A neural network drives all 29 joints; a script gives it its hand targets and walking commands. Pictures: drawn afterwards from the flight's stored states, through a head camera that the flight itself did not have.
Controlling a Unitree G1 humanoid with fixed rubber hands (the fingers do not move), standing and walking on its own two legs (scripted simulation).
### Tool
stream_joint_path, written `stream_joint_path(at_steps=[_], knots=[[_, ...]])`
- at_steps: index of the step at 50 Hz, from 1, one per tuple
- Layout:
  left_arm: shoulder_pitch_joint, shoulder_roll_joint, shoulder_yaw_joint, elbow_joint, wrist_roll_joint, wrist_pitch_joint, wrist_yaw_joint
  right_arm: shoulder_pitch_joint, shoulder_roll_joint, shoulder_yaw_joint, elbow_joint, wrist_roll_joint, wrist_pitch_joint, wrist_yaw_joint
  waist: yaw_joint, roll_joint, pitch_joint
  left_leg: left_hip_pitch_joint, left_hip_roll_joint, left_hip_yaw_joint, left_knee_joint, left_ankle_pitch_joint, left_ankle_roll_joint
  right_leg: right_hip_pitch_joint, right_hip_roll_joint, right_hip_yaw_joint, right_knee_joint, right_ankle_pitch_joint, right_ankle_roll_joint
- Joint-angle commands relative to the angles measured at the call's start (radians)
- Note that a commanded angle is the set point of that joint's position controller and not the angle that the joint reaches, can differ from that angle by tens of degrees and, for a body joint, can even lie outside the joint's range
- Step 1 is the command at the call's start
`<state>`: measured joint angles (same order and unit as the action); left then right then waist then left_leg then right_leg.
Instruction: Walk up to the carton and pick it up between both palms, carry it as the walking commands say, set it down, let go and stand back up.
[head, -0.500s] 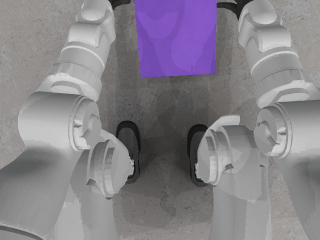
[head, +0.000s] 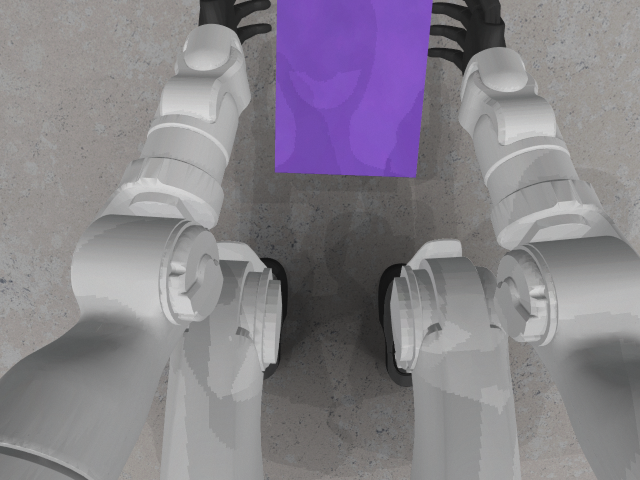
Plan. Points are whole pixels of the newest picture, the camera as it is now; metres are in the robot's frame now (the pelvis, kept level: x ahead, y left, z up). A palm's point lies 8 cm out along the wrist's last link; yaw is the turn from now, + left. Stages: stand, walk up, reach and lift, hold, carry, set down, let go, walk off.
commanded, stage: reach and lift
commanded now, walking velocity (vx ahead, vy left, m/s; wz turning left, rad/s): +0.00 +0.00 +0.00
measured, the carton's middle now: (344, 50) +0.54 -0.01 -0.25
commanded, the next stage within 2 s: none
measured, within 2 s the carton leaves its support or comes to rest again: neither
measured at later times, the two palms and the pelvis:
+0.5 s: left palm (212, 16) +0.53 +0.11 -0.11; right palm (496, 38) +0.51 -0.14 -0.12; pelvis -0.01 +0.00 +0.02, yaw +0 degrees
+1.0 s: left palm (176, 7) +0.51 +0.11 -0.04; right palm (529, 27) +0.49 -0.13 -0.05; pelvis -0.01 +0.01 +0.06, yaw -1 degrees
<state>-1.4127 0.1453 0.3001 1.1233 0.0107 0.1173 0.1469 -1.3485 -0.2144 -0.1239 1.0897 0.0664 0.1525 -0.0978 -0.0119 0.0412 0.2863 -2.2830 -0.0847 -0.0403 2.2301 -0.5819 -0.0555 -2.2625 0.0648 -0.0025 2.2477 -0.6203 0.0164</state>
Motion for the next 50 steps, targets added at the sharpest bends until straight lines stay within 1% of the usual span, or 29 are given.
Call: stream_joint_path(at_steps=[1,4,6,8,15,19,22,26,30,34,39,45,50], knots=[[-0.383,-1.028,-0.236,-0.104,-0.033,0.0,-0.268,-0.651,0.941,0.224,-0.303,0.038,-0.071,0.24,-0.014,-0.063,-1.053,0.468,-0.099,0.085,-0.145,0.331,0.06,0.548,0.089,-0.046,-0.203,0.403,0.003],[-0.408,-1.059,-0.246,-0.124,-0.026,0.015,-0.267,-0.662,0.933,0.205,-0.309,0.014,-0.064,0.236,-0.044,-0.046,-1.106,0.522,-0.102,0.083,-0.16,0.321,0.052,0.545,0.085,-0.058,-0.215,0.378,0.0],[-0.413,-1.072,-0.249,-0.131,-0.017,0.028,-0.267,-0.664,0.937,0.199,-0.313,0.0,-0.055,0.237,-0.054,-0.041,-1.13,0.546,-0.103,0.083,-0.171,0.313,0.048,0.543,0.082,-0.065,-0.224,0.363,0.0],[-0.409,-1.082,-0.245,-0.133,-0.005,0.04,-0.268,-0.665,0.946,0.197,-0.323,-0.012,-0.044,0.241,-0.056,-0.041,-1.148,0.56,-0.105,0.084,-0.183,0.303,0.046,0.545,0.08,-0.07,-0.234,0.35,0.001],[-0.385,-1.104,-0.242,-0.148,0.036,0.075,-0.266,-0.675,0.987,0.22,-0.381,-0.025,-0.007,0.258,-0.042,-0.045,-1.219,0.6,-0.106,0.092,-0.214,0.297,0.05,0.552,0.077,-0.08,-0.267,0.342,0.009],[-0.377,-1.115,-0.257,-0.171,0.045,0.084,-0.264,-0.671,1.005,0.238,-0.407,-0.03,0.006,0.263,-0.036,-0.048,-1.255,0.61,-0.107,0.096,-0.223,0.308,0.051,0.565,0.079,-0.08,-0.281,0.355,0.013],[-0.377,-1.127,-0.284,-0.201,0.037,0.086,-0.262,-0.665,1.022,0.259,-0.435,-0.029,0.011,0.26,-0.037,-0.052,-1.303,0.624,-0.108,0.099,-0.228,0.326,0.05,0.596,0.082,-0.08,-0.291,0.38,0.016],[-0.377,-1.152,-0.345,-0.257,0.011,0.091,-0.257,-0.647,1.06,0.306,-0.486,-0.016,0.018,0.247,-0.042,-0.056,-1.405,0.657,-0.112,0.103,-0.24,0.364,0.047,0.66,0.088,-0.082,-0.308,0.433,0.018],[-0.384,-1.154,-0.391,-0.298,0.006,0.098,-0.256,-0.602,1.098,0.322,-0.49,-0.019,0.032,0.236,-0.038,-0.045,-1.437,0.657,-0.115,0.108,-0.263,0.359,0.043,0.684,0.094,-0.078,-0.332,0.441,0.017],[-0.387,-1.159,-0.406,-0.313,0.019,0.104,-0.256,-0.564,1.131,0.311,-0.48,-0.038,0.046,0.23,-0.034,-0.025,-1.443,0.647,-0.121,0.111,-0.287,0.342,0.042,0.679,0.1,-0.073,-0.358,0.428,0.015],[-0.37,-1.182,-0.385,-0.283,0.047,0.115,-0.256,-0.55,1.135,0.28,-0.464,-0.072,0.058,0.229,-0.034,-0.005,-1.417,0.64,-0.125,0.109,-0.323,0.304,0.041,0.649,0.104,-0.071,-0.392,0.382,0.01],[-0.345,-1.218,-0.352,-0.252,0.066,0.134,-0.249,-0.548,1.128,0.247,-0.444,-0.1,0.074,0.24,-0.043,-0.002,-1.4,0.674,-0.125,0.098,-0.369,0.264,0.038,0.615,0.105,-0.083,-0.424,0.32,0.003],[-0.329,-1.237,-0.345,-0.267,0.073,0.147,-0.236,-0.532,1.141,0.229,-0.43,-0.107,0.091,0.253,-0.042,-0.002,-1.41,0.728,-0.125,0.089,-0.405,0.255,0.036,0.6,0.107,-0.094,-0.445,0.296,-0.003]])
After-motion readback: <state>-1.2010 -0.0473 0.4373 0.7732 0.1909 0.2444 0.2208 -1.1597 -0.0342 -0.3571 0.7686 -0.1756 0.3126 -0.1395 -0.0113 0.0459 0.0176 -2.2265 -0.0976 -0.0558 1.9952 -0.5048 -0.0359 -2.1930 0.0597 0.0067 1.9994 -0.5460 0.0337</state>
